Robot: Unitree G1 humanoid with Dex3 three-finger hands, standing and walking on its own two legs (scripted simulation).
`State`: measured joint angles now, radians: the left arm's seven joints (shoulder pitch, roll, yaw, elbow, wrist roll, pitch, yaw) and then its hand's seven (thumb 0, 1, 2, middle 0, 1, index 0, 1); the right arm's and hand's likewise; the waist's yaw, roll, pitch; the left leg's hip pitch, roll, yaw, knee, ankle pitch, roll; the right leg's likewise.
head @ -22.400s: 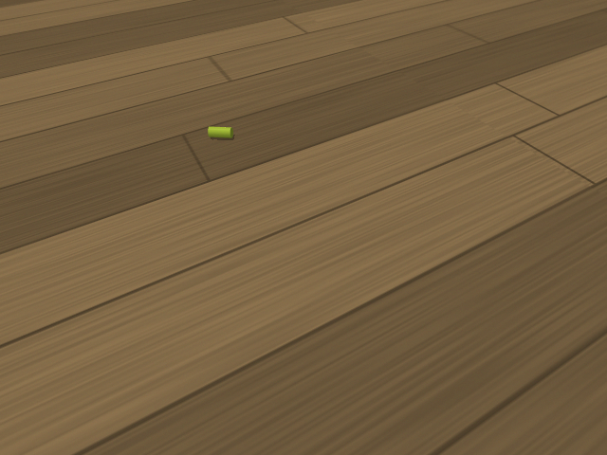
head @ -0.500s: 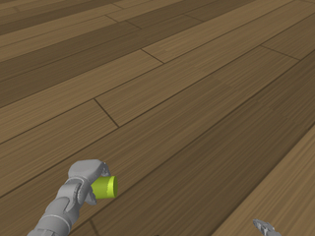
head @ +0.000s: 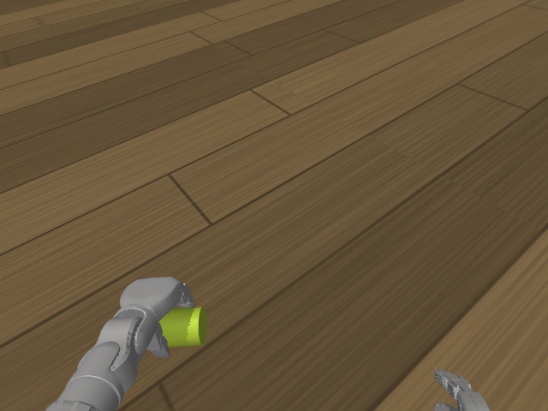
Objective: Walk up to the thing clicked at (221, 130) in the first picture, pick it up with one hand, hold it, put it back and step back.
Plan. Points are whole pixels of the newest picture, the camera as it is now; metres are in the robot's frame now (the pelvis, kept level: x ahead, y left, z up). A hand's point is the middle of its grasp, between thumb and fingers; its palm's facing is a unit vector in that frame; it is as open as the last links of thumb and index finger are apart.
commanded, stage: hold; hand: left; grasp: from above
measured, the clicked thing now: (164, 328) +0.29 +0.22 -0.08
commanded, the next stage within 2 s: crouch in 0.40 s
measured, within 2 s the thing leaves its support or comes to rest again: neither
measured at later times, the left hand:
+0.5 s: hand (157, 323) +0.29 +0.22 -0.05, palm faces -0.48 -0.05 -0.87, open 8.8 cm
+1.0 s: hand (174, 344) +0.29 +0.23 -0.16, palm faces -0.48 +0.02 -0.88, open 8.7 cm
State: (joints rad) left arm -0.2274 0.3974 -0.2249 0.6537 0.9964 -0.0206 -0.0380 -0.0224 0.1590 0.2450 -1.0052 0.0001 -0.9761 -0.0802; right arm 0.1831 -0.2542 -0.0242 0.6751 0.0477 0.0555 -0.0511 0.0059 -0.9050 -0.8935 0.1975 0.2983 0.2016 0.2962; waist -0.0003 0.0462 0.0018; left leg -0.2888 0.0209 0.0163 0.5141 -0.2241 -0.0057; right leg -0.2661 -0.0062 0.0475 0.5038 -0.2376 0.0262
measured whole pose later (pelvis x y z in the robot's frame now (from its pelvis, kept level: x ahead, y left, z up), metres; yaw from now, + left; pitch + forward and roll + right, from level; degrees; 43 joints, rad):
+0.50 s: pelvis +0.00 +0.00 +0.00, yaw +0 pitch +0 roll +0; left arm -0.23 0.40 -0.22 0.66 1.00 -0.03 -0.03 -0.02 0.16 0.24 -1.00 0.00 -0.97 -0.08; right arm 0.19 -0.25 -0.03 0.68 0.05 0.06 -0.05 0.01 -0.91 -0.89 0.20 0.30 0.20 0.30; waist 0.00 0.05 0.01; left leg -0.29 0.02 0.02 0.51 -0.23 0.00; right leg -0.26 -0.01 0.05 0.49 -0.24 0.03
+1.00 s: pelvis -0.01 +0.00 -0.05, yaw +1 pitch +13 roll -1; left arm -0.38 0.36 -0.17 1.03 1.18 -0.10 0.29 -0.02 0.18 0.21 -1.00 -0.02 -0.97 -0.09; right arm 0.22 -0.27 -0.08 0.72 -0.01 0.05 0.00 0.00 -0.90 -0.89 0.20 0.30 0.20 0.30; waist -0.05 0.01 -0.08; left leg -0.76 0.02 -0.02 0.91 -0.37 -0.01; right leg -0.72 0.00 0.02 0.88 -0.39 0.03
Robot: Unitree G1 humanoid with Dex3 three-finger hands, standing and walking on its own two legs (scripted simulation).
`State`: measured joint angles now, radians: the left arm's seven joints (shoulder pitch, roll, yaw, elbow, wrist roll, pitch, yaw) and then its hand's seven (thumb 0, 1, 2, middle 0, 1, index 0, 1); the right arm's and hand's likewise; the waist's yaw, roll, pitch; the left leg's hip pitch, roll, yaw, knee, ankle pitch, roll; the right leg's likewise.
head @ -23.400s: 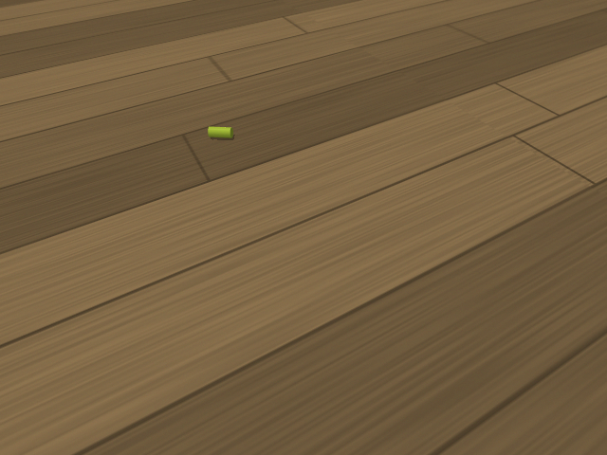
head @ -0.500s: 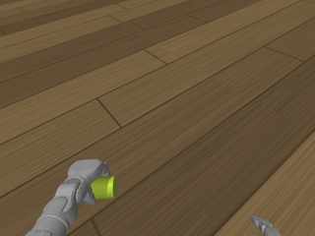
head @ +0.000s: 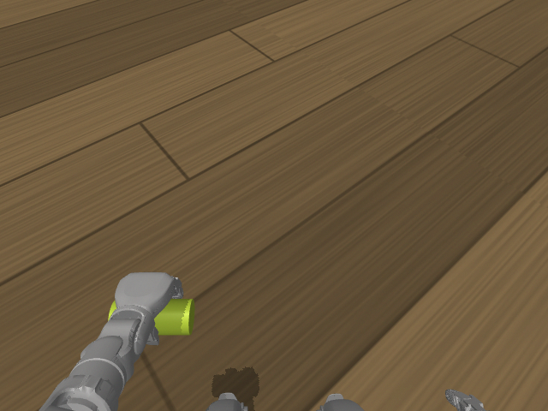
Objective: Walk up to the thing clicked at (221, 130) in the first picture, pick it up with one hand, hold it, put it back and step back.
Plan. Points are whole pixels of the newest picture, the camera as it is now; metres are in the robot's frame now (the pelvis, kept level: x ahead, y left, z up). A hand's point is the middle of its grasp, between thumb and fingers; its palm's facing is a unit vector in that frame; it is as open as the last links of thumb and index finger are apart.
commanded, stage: crouch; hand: left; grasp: from above
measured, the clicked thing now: (153, 316) +0.31 +0.23 -0.15
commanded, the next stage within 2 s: lower in 1.38 s
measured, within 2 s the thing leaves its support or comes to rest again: neither
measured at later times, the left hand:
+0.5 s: hand (186, 328) +0.35 +0.22 -0.36, palm faces -0.47 +0.03 -0.88, open 8.8 cm
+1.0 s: hand (194, 334) +0.37 +0.22 -0.49, palm faces -0.47 -0.01 -0.88, open 8.8 cm
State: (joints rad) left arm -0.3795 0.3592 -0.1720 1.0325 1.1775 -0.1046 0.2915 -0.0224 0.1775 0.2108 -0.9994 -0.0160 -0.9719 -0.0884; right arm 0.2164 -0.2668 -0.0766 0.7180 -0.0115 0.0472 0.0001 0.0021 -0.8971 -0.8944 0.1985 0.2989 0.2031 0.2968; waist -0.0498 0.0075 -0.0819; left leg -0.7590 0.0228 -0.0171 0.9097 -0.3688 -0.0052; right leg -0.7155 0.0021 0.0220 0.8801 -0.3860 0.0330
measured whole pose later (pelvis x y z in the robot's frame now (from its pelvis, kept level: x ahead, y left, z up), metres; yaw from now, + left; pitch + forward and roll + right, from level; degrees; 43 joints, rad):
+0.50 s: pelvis -0.04 +0.00 -0.21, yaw -2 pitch +34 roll -4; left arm -0.65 0.43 -0.04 1.24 1.21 -0.11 0.41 -0.02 0.15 0.27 -0.98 -0.08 -0.95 -0.14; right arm 0.21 -0.23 -0.05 0.76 -0.09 -0.04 0.01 0.00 -0.90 -0.89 0.20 0.30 0.20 0.30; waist -0.15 0.05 -0.21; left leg -1.78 0.01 -0.05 1.78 -0.61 0.00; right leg -1.72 0.01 0.01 1.76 -0.64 0.05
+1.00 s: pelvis -0.05 +0.00 -0.31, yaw -4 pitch +37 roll -6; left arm -0.73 0.53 0.04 1.27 1.24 -0.15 0.45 -0.02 0.16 0.27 -0.95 -0.12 -0.93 -0.18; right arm 0.13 -0.24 -0.03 0.75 -0.13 -0.08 0.08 0.00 -0.90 -0.89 0.20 0.30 0.20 0.30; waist -0.17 0.01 -0.15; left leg -2.10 0.02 -0.11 2.13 -0.68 -0.02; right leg -2.02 0.04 -0.03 2.08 -0.71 0.04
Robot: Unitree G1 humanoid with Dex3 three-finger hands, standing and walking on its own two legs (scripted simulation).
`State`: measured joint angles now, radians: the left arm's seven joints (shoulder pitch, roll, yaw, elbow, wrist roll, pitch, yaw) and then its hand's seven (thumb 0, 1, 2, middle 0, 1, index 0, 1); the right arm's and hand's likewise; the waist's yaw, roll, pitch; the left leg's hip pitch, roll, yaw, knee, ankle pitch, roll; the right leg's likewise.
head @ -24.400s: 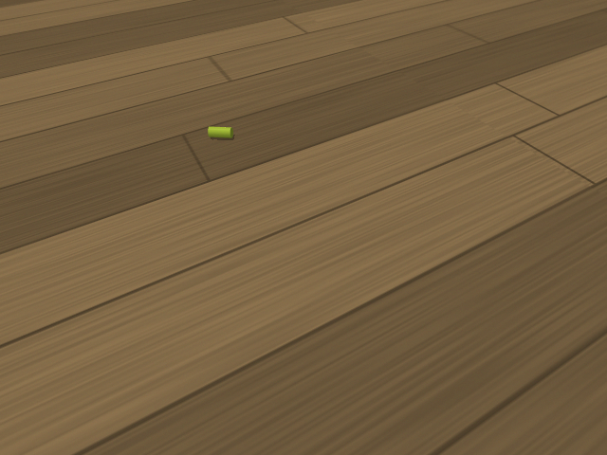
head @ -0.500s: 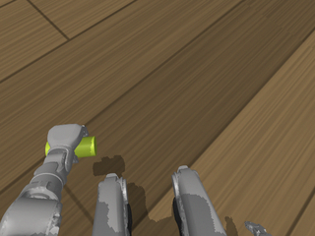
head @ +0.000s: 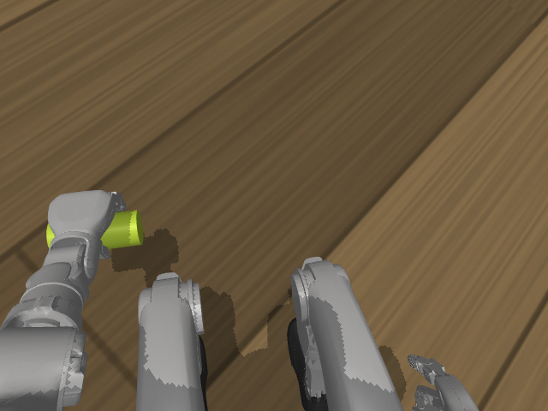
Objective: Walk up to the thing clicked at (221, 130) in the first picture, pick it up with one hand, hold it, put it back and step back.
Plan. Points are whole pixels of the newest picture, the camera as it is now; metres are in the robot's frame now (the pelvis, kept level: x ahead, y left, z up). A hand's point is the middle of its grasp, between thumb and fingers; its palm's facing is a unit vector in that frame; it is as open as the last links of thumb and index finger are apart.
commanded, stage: crouch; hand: left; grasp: from above
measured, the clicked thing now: (98, 232) +0.41 +0.27 -0.22
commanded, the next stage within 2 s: lower in 0.38 s
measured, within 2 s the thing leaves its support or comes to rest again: neither
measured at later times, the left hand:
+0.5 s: hand (108, 236) +0.40 +0.26 -0.24, palm faces -0.47 -0.04 -0.88, open 8.9 cm
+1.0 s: hand (120, 239) +0.41 +0.25 -0.30, palm faces -0.47 -0.06 -0.88, open 8.8 cm
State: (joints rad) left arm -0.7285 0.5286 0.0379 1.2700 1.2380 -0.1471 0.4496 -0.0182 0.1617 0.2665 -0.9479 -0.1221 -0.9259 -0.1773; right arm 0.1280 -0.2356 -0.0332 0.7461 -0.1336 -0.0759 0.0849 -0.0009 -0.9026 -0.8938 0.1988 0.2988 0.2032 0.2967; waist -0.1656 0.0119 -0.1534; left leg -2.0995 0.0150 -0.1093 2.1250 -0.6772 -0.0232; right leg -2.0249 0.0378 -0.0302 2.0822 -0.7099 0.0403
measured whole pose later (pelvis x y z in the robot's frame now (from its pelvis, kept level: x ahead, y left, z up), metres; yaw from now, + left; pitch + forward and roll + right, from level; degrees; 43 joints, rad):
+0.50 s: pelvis -0.01 +0.00 -0.05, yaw -1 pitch +36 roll -5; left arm -0.78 0.57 0.08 1.35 1.26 -0.18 0.47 -0.02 0.17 0.28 -0.91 -0.17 -0.90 -0.21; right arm 0.14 -0.25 -0.02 0.78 -0.15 -0.08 0.11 0.00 -0.90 -0.89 0.20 0.30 0.20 0.30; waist -0.19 0.01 -0.10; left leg -2.24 0.01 -0.12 2.28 -0.67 -0.03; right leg -2.17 0.05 -0.03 2.24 -0.70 0.04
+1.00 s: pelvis -0.01 -0.01 -0.10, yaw -2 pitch +33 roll -6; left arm -0.82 0.64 0.13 1.46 1.30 -0.23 0.55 -0.02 0.18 0.23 -0.94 -0.14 -0.92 -0.18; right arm 0.09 -0.26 0.01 0.80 -0.19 -0.09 0.14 0.00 -0.91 -0.89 0.20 0.30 0.20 0.30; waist -0.22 -0.03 -0.04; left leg -2.33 0.01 -0.16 2.43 -0.69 -0.05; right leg -2.26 0.07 -0.05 2.38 -0.71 0.04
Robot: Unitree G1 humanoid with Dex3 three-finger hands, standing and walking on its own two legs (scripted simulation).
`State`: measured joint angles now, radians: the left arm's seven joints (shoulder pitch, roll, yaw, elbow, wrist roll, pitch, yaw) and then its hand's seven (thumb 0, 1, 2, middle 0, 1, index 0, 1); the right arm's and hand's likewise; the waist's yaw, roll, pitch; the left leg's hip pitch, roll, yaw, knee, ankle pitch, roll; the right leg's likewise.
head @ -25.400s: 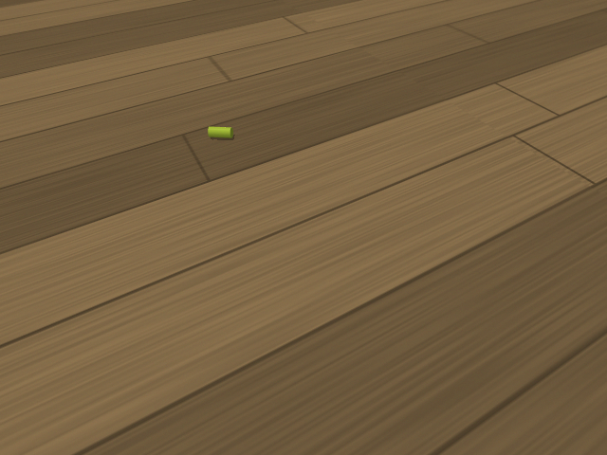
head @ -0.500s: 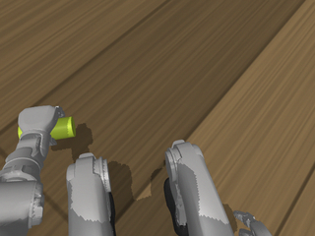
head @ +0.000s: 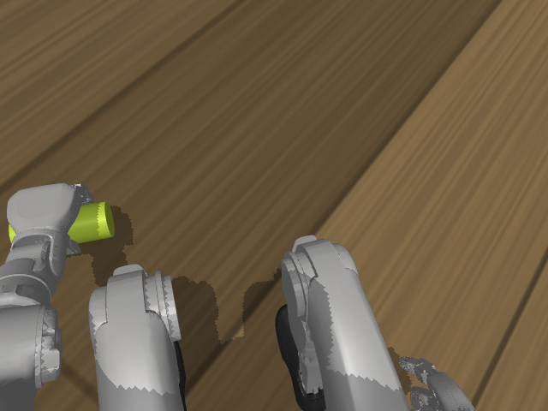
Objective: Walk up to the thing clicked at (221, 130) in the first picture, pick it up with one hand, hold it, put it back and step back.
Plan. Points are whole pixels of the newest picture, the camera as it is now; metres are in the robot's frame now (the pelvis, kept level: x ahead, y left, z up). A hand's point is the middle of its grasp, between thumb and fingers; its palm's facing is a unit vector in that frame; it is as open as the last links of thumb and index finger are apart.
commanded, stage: rest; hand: left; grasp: from above
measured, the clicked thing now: (65, 226) +0.41 +0.28 -0.24
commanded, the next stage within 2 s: open in 1.20 s
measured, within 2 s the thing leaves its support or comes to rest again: rests again in 1.70 s
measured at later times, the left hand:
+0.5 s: hand (72, 227) +0.41 +0.27 -0.25, palm faces -0.47 -0.11 -0.88, open 8.8 cm
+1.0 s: hand (75, 227) +0.41 +0.27 -0.26, palm faces -0.46 -0.10 -0.88, open 8.8 cm
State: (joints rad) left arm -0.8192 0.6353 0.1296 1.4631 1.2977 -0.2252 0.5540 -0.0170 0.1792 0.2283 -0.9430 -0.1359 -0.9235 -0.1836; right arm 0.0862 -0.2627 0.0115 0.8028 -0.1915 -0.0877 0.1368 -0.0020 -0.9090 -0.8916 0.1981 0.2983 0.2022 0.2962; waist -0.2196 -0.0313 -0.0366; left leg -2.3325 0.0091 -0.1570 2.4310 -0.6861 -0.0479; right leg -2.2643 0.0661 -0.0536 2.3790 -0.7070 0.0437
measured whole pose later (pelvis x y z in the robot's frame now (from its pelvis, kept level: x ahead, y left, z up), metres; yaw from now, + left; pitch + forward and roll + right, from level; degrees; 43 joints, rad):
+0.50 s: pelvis +0.01 +0.01 -0.02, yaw -3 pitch +31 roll -9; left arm -0.83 0.70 0.17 1.53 1.31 -0.23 0.61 -0.02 0.18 0.23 -0.96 -0.09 -0.94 -0.14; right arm 0.07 -0.27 0.07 0.80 -0.23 -0.13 0.20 0.00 -0.90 -0.89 0.20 0.30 0.20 0.30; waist -0.25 -0.06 0.03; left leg -2.36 0.01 -0.20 2.53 -0.72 -0.05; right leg -2.27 0.08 -0.09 2.44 -0.73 0.06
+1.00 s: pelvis +0.00 +0.01 -0.03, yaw -4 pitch +28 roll -10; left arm -0.85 0.76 0.16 1.63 1.32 -0.25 0.66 -0.02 0.19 0.20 -0.96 -0.11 -0.94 -0.15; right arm 0.06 -0.30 0.13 0.80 -0.26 -0.18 0.25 0.00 -0.90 -0.89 0.20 0.30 0.20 0.30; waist -0.28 -0.08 0.07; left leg -2.35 0.01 -0.23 2.56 -0.72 -0.05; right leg -2.26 0.09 -0.11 2.45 -0.71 0.06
